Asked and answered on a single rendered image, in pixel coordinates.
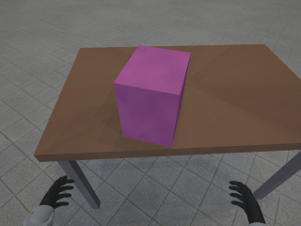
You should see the robot left hand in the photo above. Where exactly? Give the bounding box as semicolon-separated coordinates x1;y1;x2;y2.
39;175;74;209

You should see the carton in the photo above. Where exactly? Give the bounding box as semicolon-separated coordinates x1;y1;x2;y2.
113;45;191;148

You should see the robot left forearm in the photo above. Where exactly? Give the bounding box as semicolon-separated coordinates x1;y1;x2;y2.
23;204;55;226

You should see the robot right hand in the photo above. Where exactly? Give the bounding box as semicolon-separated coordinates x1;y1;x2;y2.
229;181;266;224

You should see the table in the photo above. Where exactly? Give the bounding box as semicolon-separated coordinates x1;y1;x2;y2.
33;44;301;209

